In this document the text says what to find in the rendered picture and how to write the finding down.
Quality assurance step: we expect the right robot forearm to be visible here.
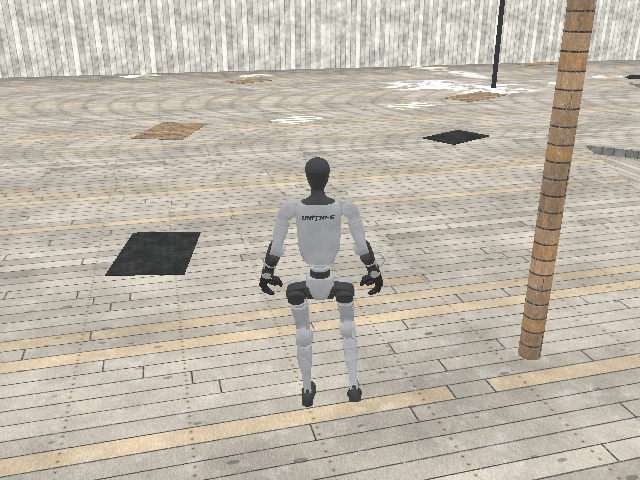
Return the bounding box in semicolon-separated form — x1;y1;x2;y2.
360;240;381;278

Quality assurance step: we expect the robot right upper arm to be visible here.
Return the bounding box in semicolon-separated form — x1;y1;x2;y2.
339;200;369;256

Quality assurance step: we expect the right robot hand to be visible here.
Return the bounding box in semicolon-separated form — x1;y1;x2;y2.
360;273;383;295

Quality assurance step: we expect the left robot forearm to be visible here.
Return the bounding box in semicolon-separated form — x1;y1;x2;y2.
261;241;280;279

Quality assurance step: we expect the humanoid robot head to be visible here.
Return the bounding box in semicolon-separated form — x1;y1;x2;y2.
301;157;335;205

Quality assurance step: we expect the right robot shin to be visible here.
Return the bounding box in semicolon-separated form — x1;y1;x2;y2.
343;321;358;390

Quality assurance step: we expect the robot left upper arm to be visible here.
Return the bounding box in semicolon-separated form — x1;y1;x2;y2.
269;201;298;257

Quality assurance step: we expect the left robot hand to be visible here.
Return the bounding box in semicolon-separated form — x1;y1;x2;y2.
259;275;283;295

